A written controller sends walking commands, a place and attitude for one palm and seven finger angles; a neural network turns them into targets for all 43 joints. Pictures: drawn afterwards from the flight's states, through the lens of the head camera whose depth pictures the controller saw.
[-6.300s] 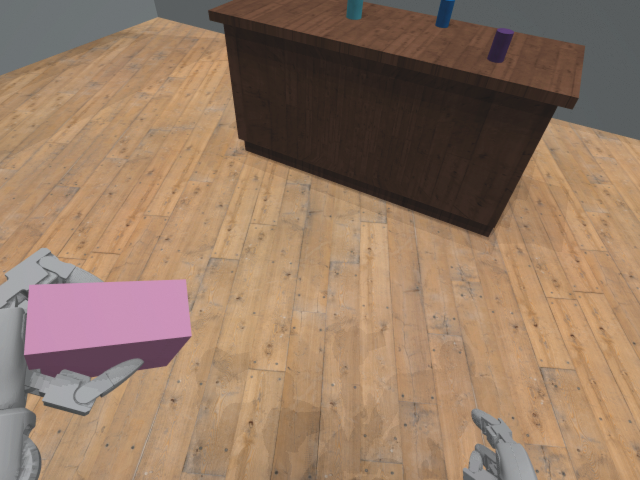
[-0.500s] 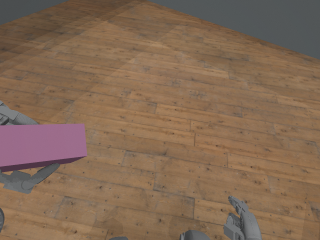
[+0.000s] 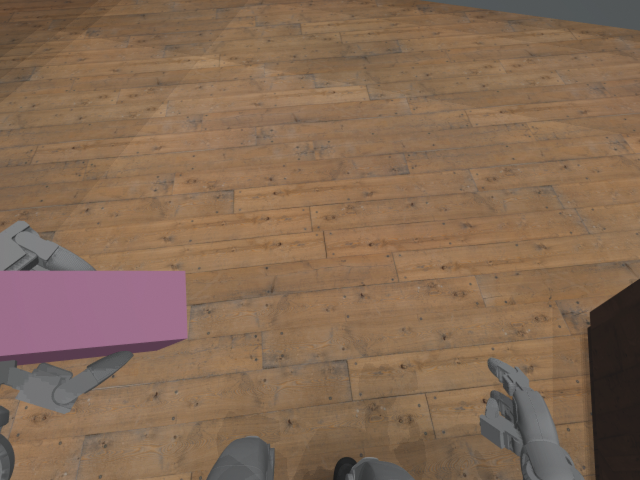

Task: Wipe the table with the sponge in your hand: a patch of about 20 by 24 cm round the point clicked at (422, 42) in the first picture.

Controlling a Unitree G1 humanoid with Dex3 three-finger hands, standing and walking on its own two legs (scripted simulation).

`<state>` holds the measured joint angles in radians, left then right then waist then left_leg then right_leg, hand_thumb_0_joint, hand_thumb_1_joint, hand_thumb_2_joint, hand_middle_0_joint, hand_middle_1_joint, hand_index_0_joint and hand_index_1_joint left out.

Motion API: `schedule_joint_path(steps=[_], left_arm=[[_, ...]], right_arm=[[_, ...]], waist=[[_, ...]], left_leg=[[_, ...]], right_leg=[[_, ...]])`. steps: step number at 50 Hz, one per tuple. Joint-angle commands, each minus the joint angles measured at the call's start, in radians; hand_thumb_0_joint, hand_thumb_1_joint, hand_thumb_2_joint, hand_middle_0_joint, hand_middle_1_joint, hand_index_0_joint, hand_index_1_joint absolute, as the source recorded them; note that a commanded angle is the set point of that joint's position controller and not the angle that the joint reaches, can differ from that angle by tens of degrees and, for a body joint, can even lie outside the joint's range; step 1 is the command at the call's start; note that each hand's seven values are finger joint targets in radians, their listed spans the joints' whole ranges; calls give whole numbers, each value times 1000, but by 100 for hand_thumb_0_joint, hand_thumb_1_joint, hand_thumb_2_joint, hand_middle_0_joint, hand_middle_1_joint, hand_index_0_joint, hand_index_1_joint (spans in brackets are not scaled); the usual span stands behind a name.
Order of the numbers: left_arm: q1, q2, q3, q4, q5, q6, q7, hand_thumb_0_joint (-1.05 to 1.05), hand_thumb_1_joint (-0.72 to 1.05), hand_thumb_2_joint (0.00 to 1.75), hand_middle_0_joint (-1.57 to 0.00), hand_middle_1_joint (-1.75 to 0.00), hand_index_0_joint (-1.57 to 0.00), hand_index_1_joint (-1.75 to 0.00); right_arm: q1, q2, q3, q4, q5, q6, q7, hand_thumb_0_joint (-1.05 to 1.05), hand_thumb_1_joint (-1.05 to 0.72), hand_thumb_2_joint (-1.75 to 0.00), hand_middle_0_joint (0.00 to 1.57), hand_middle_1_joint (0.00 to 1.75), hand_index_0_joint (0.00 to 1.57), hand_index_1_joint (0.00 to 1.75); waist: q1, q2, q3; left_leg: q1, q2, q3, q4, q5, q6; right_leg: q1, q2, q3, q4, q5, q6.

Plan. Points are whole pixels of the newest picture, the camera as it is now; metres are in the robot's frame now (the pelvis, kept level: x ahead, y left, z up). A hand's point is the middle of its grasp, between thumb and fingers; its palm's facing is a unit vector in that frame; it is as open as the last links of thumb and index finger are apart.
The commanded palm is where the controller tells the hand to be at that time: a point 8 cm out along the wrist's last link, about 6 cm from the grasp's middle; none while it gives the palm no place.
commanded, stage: turn to face it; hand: left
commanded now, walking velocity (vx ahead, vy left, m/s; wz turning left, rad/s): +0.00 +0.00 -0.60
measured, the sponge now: (121, 317) +0.24 +0.18 +0.15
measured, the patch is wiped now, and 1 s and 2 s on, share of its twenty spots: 0.00 0.00 0.00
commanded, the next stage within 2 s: none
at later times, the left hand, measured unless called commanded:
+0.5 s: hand (107, 327) +0.22 +0.17 +0.17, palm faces +0.19 -0.88 -0.44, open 10.0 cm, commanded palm +0.19 +0.22 +0.18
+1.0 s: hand (235, 380) +0.19 +0.07 +0.18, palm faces -0.11 -0.86 -0.50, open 10.0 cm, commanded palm +0.16 +0.13 +0.18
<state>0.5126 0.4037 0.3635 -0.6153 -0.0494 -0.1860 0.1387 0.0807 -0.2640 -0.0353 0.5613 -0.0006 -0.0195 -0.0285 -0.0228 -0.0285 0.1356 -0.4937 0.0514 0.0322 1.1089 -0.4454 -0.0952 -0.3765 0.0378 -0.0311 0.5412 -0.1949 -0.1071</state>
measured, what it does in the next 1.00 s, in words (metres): walks backwards, turning right: left foot, then right foot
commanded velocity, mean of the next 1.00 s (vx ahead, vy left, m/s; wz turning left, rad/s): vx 0.00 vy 0.00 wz -0.60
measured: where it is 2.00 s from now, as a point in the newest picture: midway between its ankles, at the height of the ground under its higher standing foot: outside the picture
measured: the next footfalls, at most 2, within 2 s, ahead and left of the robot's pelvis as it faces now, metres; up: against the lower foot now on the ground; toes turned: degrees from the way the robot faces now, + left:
left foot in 0.28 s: +0.02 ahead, +0.16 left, +0.00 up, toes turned -5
right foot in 0.56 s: -0.04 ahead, -0.14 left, +0.00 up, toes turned -25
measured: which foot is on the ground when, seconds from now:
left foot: up 0.00-0.26, down 0.28-0.58, up 0.60-0.96, down 0.98-1.00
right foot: down 0.00-0.30, up 0.32-0.54, down 0.56-0.98, up 1.00-1.00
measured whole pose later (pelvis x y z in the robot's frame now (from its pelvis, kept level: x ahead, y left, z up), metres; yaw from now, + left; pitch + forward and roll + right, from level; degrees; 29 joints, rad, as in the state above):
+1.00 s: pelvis -0.13 -0.02 -0.01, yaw -33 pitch +2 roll +3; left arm 0.53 0.44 0.45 -0.62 -0.05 -0.19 0.15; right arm 0.15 -0.27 -0.05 0.53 0.02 0.06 -0.02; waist 0.00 -0.06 0.06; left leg -0.27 0.04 0.07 0.54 -0.30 -0.04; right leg -0.48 0.11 0.10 0.61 -0.19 -0.06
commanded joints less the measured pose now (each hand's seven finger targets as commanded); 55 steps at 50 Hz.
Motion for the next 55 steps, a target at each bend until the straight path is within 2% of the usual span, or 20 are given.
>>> schedule_joint_path(steps=[1,9,12,15,17,20,26,27,28,29,30,33,35,42,46,47,49,50,52,55], left_arm=[[95,216,270,-219,-29,-88,50,0,10,130,-120,-160,-120,-160],[48,152,179,-108,-16,-43,31,0,10,130,-120,-160,-120,-160],[-31,153,135,-170,-6,-46,27,0,10,130,-120,-160,-120,-160],[-141,193,142,-280,19,-67,21,0,10,130,-120,-160,-120,-160],[-114,177,142,-206,36,-61,20,0,10,130,-120,-160,-120,-160],[-246,124,66,-255,30,-54,10,0,10,130,-120,-160,-120,-160],[-245,104,50,-62,30,-27,6,0,10,130,-120,-160,-120,-160],[-237,118,69,-50,30,-30,5,0,10,130,-120,-160,-120,-160],[-233,151,95,-54,33,-37,9,0,10,130,-120,-160,-120,-160],[-186,209,156,-58,26,-44,20,0,10,130,-120,-160,-120,-160],[-131,196,171,-45,9,-33,21,0,10,130,-120,-160,-120,-160],[27,228,239,-210,-21,-59,21,0,10,130,-120,-160,-120,-160],[72,220,256,-248,-26,-75,29,0,10,130,-120,-160,-120,-160],[113,188,254,-193,-24,-61,45,0,10,130,-120,-160,-120,-160],[63,154,195,-144,-15,-41,32,0,10,130,-120,-160,-120,-160],[35,154,182,-148,-13,-47,28,0,10,130,-120,-160,-120,-160],[-29,143,160,-183,3,-63,16,0,10,130,-120,-160,-120,-160],[-82,166,148,-215,25,-67,17,0,10,130,-120,-160,-120,-160],[-77,136,121,-155,32,-64,11,0,10,130,-120,-160,-120,-160],[-256,96,29,-231,34,-57,6,0,10,130,-120,-160,-120,-160]], right_arm=[[-35,-30,-18,-156,6,-25,12,0,-90,-90,20,30,20,30],[18,-68,-20,-179,28,20,18,0,-90,-90,20,30,20,30],[38,-72,-14,-183,21,25,10,0,-90,-90,20,30,20,30],[18,-85,-18,-205,15,4,-3,0,-90,-90,20,30,20,30],[17,-46,-7,-185,3,-14,-3,0,-90,-90,20,30,20,30],[39,-55,-10,-172,18,-40,14,0,-90,-90,20,30,20,30],[85,-78,-17,-157,19,-73,25,0,-90,-90,20,30,20,30],[91,-75,-18,-155,21,-75,28,0,-90,-90,20,30,20,30],[97,-53,-16,-155,26,-72,30,0,-90,-90,20,30,20,30],[51,-22,-3,-182,23,-70,24,0,-90,-90,20,30,20,30],[11,-32,-5,-181,24,-59,24,0,-90,-90,20,30,20,30],[-22,4,19,-184,17,-17,30,0,-90,-90,20,30,20,30],[-37,6,23,-173,15,8,35,0,-90,-90,20,30,20,30],[-10,-42,-18,-169,16,21,26,0,-90,-90,20,30,20,30],[31,-63,-21,-170,28,37,24,0,-90,-90,20,30,20,30],[40,-69,-22,-170,26,34,18,0,-90,-90,20,30,20,30],[23,-99,-26,-191,15,25,5,0,-90,-90,20,30,20,30],[20,-81,-28,-200,22,16,-1,0,-90,-90,20,30,20,30],[18,-59,-22,-183,14,1,2,0,-90,-90,20,30,20,30],[34,-70,-19,-176,29,-28,15,0,-90,-90,20,30,20,30]], waist=[[57,-19,-378],[51,-98,-340],[39,-30,-307],[60,299,-233],[72,324,-191],[58,322,-115],[39,239,-140],[40,183,-168],[39,8,-206],[60,-254,-229],[70,-277,-286],[61,-60,-328],[52,-28,-386],[61,-72,-355],[38,-78,-326],[32,-41,-313],[40,256,-226],[49,307,-201],[53,301,-159],[51,310,-86]], left_leg=[[-16,3,-6,-192,7,1],[160,-12,-8,-468,19,35],[351,29,-7,-659,94,71],[410,362,-238,-806,312,213],[210,403,-161,-813,322,251],[233,333,74,-763,418,180],[243,298,112,-560,435,99],[222,269,127,-460,388,80],[181,191,160,-271,270,45],[-47,51,136,-60,-155,3],[-74,45,16,80,-194,-2],[-115,60,-64,140,-83,-2],[-80,46,-37,19,-48,-9],[95,-8,-1,-330,-28,14],[304,5,6,-588,69,42],[380,39,-7,-673,94,64],[429,328,-249,-818,208,192],[374,431,-277,-820,355,250],[194,415,-144,-803,320,263],[197,327,97,-757,367,175]], right_leg=[[369,-280,329,-117,516,-66],[218,-235,422,-169,259,-29],[50,-174,400,-143,46,33],[-187,14,159,290,-272,124],[-134,-25,74,603,-282,151],[-123,-70,-7,461,-241,171],[136,-20,-119,53,-111,172],[202,-42,-93,-28,-19,154],[259,-145,46,-103,192,100],[365,-319,367,-120,641,-12],[340,-396,456,-130,714,-49],[379,-326,379,-64,602,-73],[410,-291,304,-65,585,-57],[262,-256,404,-135,340,-70],[88,-206,408,-143,104,-1],[14,-167,385,-101,34,31],[-222,5,195,230,-277,116],[-238,7,83,495,-323,142],[-199,-46,83,697,-279,158],[-137,-78,-15,472,-246,173]])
